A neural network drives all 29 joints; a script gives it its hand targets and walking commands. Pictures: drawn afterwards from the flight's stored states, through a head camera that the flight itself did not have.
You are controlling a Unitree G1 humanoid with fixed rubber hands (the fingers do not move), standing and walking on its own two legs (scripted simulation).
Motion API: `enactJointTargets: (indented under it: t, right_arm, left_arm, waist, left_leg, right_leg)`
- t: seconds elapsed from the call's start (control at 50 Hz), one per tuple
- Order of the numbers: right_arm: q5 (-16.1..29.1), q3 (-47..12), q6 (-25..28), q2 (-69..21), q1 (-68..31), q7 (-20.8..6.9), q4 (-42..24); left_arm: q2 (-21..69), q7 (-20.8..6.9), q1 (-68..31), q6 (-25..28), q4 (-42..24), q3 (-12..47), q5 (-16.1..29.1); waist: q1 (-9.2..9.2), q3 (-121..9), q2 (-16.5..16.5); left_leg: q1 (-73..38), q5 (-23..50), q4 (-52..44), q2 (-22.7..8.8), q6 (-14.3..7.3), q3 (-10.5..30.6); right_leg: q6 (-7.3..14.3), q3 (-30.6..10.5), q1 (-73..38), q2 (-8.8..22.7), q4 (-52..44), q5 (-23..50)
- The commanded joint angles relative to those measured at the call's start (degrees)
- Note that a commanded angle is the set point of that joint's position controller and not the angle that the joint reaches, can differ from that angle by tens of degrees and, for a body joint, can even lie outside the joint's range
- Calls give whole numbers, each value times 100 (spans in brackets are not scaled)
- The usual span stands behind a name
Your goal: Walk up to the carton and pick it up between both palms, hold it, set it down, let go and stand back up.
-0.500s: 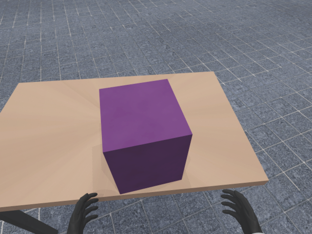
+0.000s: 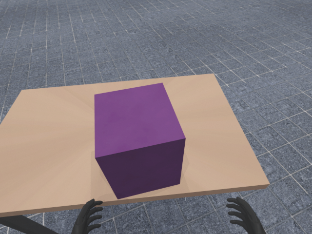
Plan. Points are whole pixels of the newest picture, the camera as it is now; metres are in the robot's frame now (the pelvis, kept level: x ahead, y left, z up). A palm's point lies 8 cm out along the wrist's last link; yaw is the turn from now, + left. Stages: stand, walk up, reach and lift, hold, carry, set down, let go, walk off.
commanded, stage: let go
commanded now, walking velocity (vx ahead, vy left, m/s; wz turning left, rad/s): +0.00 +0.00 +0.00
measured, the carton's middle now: (139, 142) +0.36 +0.08 +0.01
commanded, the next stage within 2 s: stand in 0.16 s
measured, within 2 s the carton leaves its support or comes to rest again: neither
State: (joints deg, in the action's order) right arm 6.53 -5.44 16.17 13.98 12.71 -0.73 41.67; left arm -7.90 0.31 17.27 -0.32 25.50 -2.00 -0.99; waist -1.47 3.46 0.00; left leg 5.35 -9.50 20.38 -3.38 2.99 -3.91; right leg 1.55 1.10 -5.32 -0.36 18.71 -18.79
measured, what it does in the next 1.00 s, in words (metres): shifts its weight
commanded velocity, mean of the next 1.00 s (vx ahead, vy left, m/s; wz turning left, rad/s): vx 0.00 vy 0.00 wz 0.00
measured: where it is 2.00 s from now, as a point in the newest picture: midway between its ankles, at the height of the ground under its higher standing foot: outside the picture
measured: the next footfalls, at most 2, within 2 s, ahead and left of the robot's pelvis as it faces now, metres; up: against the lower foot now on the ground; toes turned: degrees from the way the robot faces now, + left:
none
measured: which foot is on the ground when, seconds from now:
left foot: down 0.00-1.00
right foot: down 0.00-1.00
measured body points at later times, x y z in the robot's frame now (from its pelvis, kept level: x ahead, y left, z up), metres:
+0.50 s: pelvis -0.02 +0.00 -0.02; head -0.01 +0.01 +0.43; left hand +0.01 +0.26 -0.15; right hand +0.04 -0.25 -0.16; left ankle +0.02 +0.15 -0.74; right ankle -0.09 -0.09 -0.74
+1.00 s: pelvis -0.06 +0.02 -0.01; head -0.07 +0.04 +0.44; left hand -0.12 +0.24 -0.17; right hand -0.07 -0.18 -0.17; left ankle +0.02 +0.15 -0.74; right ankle -0.09 -0.09 -0.74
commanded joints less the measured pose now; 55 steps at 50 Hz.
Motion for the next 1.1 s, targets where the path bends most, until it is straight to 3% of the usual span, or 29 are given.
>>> enactJointTargets:
  t: [0.0,0.04,0.06,0.08,0.1,0.14,0.16,0.18,0.2,0.24,0.26,0.3,0.32,0.34,0.36,0.42,0.46,0.48,0.5,0.56,0.62,0.7,0.82,0.9,0.92,0.94,1.0,1.02,1.08]
  right_arm:
    - [-229,224,81,452,-350,243,-608]
    - [-138,393,254,587,-557,175,-1380]
    - [-204,327,181,481,-577,188,-862]
    - [-216,375,264,567,-654,125,-1087]
    - [-206,323,213,480,-580,174,-836]
    - [-107,355,322,592,-693,98,-1056]
    - [-863,736,-803,888,619,227,-1]
    - [-953,851,-1228,1037,849,241,-29]
    - [-882,840,-1368,889,642,184,-79]
    - [-828,860,-1523,795,667,144,-12]
    - [-789,825,-1569,642,636,82,2]
    - [-791,783,-1611,407,607,26,-31]
    - [-847,803,-1628,407,361,22,-14]
    - [-876,875,-1647,456,304,8,14]
    - [-865,915,-1675,501,331,12,69]
    - [-877,949,-1700,454,853,31,411]
    - [-844,994,-1706,534,809,69,485]
    - [-832,1016,-1719,540,878,61,538]
    - [-868,1095,-1719,671,865,96,580]
    - [-861,1042,-1782,435,988,107,752]
    - [-866,993,-1759,265,1036,157,964]
    - [-877,983,-1702,198,1202,207,1305]
    - [-853,874,-1771,-46,1188,177,1680]
    - [-851,844,-1733,-236,1106,167,1921]
    - [-837,847,-1739,-200,1187,160,1993]
    - [-822,863,-1723,-67,1057,156,2001]
    - [-863,847,-1766,-156,1156,161,2159]
    - [-834,831,-1758,-237,1232,189,2169]
    - [-865,818,-1754,-179,1045,174,2187]
  left_arm:
    - [-772,-191,-437,-69,-324,-327,68]
    - [-807,-57,-553,137,-1203,-445,114]
    - [-838,-94,-674,102,-669,-371,162]
    - [-929,-22,-638,192,-1070,-525,87]
    - [-910,-102,-625,148,-593,-352,129]
    - [-882,-12,-638,257,-1112,-502,79]
    - [-1459,-57,-149,251,485,-581,-222]
    - [-1164,-48,489,186,596,-511,-130]
    - [-1178,-41,545,187,697,-488,-118]
    - [-1211,-16,365,201,770,-428,-60]
    - [-1164,8,188,188,822,-365,-3]
    - [-1246,45,-72,125,929,-373,-63]
    - [-1260,65,68,105,1038,-398,-39]
    - [-1172,97,83,94,1147,-335,-20]
    - [-1177,82,148,106,1243,-298,-9]
    - [-1290,98,17,71,1461,-359,-66]
    - [-1134,108,72,37,1591,-303,-85]
    - [-1070,119,93,27,1716,-290,-74]
    - [-1107,166,271,2,1873,-287,-84]
    - [-940,132,405,-10,2218,-225,-123]
    - [-888,179,532,60,2505,-209,-63]
    - [-938,232,616,103,2785,-249,-69]
    - [-601,189,688,85,3139,-153,-72]
    - [-693,218,1033,83,3427,-184,-16]
    - [-677,207,899,69,3447,-167,-29]
    - [-501,204,943,81,3470,-139,-6]
    - [-454,191,856,107,3514,-103,-45]
    - [-552,198,885,134,3546,-121,-21]
    - [-595,209,868,104,3625,-143,-22]
  waist:
    - [188,128,-725]
    - [-98,-323,-663]
    - [45,-141,-725]
    - [-162,-419,-542]
    - [90,-148,-677]
    - [-191,-470,-394]
    - [163,-491,70]
    - [-8,-698,302]
    - [-96,-521,424]
    - [-101,-967,208]
    - [-41,-838,-188]
    - [6,-603,-441]
    - [-136,-488,-734]
    - [-127,-417,-671]
    - [-133,-412,-862]
    - [65,-386,-343]
    - [81,-285,285]
    - [144,-193,308]
    - [104,-229,547]
    - [163,107,318]
    - [187,169,333]
    - [172,165,309]
    - [195,665,106]
    - [98,531,333]
    - [187,639,493]
    - [98,806,222]
    - [187,754,308]
    - [221,732,50]
    - [193,626,302]
  left_leg:
    - [-1199,974,79,490,-168,-210]
    - [-1214,1263,48,421,-185,-224]
    - [-1266,1248,75,490,-211,-186]
    - [-1476,1405,113,469,-193,-136]
    - [-1414,1387,133,502,-201,-206]
    - [-1446,1608,142,469,-159,-114]
    - [-166,4357,913,-536,-224,284]
    - [65,4361,973,-528,-298,295]
    - [221,3963,1022,-448,-299,289]
    - [466,2882,1282,-245,-294,-87]
    - [782,1548,1152,-36,-216,-95]
    - [1401,333,1206,68,-165,-42]
    - [1406,136,1312,52,-227,-27]
    - [1452,-120,1333,77,-212,0]
    - [1320,186,1290,10,-210,71]
    - [1159,999,1273,-73,-268,76]
    - [799,1593,1197,-166,-332,244]
    - [840,1847,1111,-181,-350,288]
    - [811,1798,1059,-206,-397,366]
    - [1076,988,784,-190,-346,623]
    - [981,450,660,-113,-335,698]
    - [1073,511,475,-68,-326,767]
    - [1272,-416,122,-35,-273,952]
    - [1302,-793,-32,-48,-239,1087]
    - [1434,-905,-145,-56,-224,1125]
    - [1528,-900,-123,-59,-267,1117]
    - [1436,-754,-70,-19,-280,1073]
    - [1380,-729,-28,-14,-314,1094]
    - [1317,-967,-61,27,-284,1122]
  right_leg:
    - [-436,-286,1916,166,-566,3222]
    - [-397,-140,1816,58,-397,3392]
    - [-411,-216,1833,108,-390,3359]
    - [-420,-154,1903,117,-302,3477]
    - [-418,-199,1931,110,-408,3584]
    - [-390,-98,1825,92,-253,3864]
    - [-390,-68,1424,398,586,3753]
    - [-455,6,949,462,441,3153]
    - [-346,-49,1023,452,502,3207]
    - [-424,46,771,595,838,5048]
    - [-273,108,715,598,714,4858]
    - [-48,1,751,801,752,5035]
    - [21,-3,807,799,784,4983]
    - [108,-69,944,828,817,5012]
    - [100,-41,1040,762,839,4959]
    - [199,154,1305,693,898,3896]
    - [185,74,1780,559,663,2150]
    - [135,195,1792,426,729,1666]
    - [122,191,1845,339,667,985]
    - [172,74,1957,339,251,-248]
    - [232,-96,2069,532,-14,-329]
    - [268,-45,1780,539,-48,-357]
    - [217,-38,2092,487,-290,-843]
    - [167,-28,1937,418,-282,-974]
    - [207,-104,1949,481,-327,-1047]
    - [189,-83,2041,473,-376,-1008]
    - [232,-164,2126,550,-431,-1029]
    - [239,-171,2127,552,-452,-1140]
    - [256,-129,2253,506,-348,-1255]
